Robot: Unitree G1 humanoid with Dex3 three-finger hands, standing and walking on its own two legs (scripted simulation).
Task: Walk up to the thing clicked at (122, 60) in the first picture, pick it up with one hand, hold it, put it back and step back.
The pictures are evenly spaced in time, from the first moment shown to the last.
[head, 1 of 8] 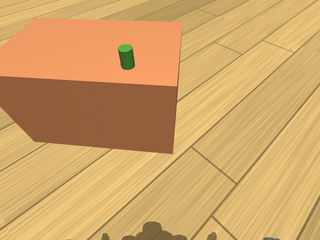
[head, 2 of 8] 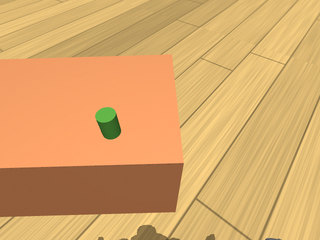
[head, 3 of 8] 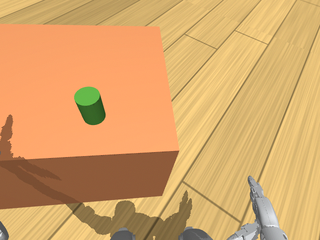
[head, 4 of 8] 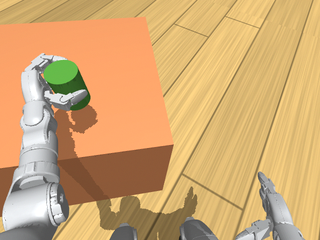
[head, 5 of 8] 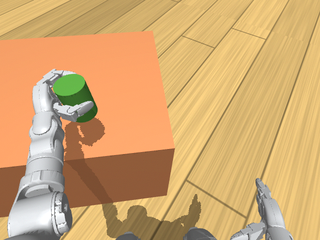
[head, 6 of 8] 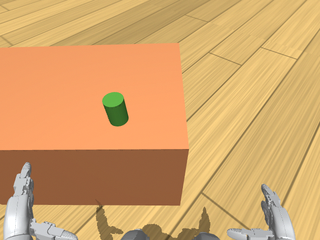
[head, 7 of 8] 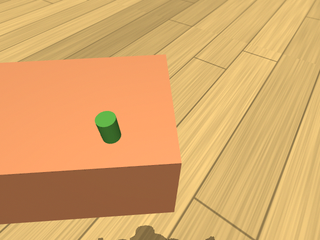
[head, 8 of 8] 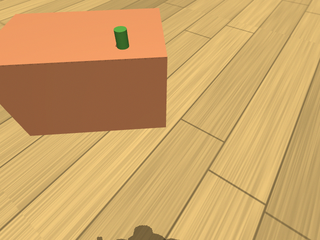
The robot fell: no
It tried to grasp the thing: yes
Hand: left
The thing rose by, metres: 0.26
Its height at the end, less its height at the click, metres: +0.00
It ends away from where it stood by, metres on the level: 0.02
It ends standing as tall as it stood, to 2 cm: yes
